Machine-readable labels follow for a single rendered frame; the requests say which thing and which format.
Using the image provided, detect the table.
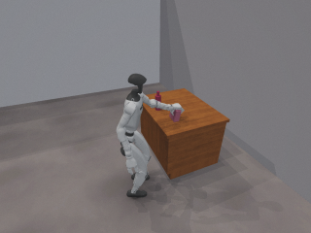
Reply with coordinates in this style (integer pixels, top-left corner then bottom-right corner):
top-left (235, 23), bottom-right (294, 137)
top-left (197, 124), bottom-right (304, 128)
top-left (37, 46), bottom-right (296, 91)
top-left (140, 88), bottom-right (230, 180)

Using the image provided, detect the robot right hand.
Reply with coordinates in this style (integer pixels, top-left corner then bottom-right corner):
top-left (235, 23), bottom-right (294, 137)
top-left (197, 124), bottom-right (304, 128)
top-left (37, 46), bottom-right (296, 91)
top-left (125, 157), bottom-right (140, 175)

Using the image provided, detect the robot left hand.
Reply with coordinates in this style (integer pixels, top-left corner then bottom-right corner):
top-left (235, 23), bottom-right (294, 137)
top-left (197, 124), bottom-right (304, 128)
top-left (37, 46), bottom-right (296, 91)
top-left (170, 103), bottom-right (184, 116)

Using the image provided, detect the robot right thigh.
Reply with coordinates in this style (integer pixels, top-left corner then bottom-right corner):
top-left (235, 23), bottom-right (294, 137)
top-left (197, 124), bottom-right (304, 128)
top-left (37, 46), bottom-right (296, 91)
top-left (121, 143), bottom-right (148, 175)

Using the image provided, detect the right robot upper arm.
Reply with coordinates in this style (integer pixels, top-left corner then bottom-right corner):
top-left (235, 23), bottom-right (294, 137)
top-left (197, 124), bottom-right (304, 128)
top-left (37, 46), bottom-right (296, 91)
top-left (116, 102), bottom-right (137, 133)

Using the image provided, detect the robot left forearm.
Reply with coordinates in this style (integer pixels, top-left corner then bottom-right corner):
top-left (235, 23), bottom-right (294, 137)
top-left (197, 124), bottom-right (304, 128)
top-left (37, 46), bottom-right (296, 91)
top-left (156, 100), bottom-right (174, 111)

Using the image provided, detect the robot left thigh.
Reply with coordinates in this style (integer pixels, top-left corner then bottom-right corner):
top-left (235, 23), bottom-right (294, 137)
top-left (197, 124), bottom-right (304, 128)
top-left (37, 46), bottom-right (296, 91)
top-left (133, 130), bottom-right (150, 161)

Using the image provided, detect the robot thigh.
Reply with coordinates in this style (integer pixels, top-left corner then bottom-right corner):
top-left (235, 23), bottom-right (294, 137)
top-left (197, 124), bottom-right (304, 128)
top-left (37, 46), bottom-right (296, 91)
top-left (133, 130), bottom-right (150, 161)
top-left (121, 143), bottom-right (148, 175)

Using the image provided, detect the sponge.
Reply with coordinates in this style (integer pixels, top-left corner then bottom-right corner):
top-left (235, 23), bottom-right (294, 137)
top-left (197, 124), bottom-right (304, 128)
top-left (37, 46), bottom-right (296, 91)
top-left (169, 110), bottom-right (182, 122)

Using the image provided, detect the robot right forearm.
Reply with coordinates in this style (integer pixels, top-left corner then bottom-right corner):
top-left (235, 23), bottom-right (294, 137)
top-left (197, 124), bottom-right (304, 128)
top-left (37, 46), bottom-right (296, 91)
top-left (117, 128), bottom-right (134, 159)

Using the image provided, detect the left robot upper arm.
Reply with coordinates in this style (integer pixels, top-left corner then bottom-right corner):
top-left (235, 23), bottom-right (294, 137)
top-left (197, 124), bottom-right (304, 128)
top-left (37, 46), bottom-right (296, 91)
top-left (138, 92), bottom-right (156, 108)

